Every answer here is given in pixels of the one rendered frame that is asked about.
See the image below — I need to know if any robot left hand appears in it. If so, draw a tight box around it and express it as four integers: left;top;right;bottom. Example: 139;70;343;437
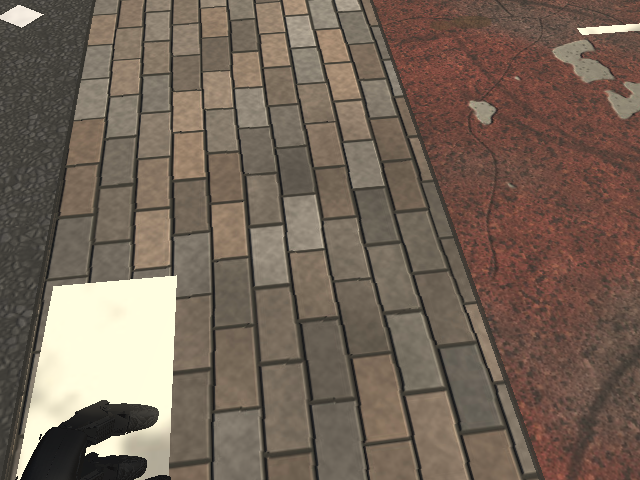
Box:
15;400;171;480

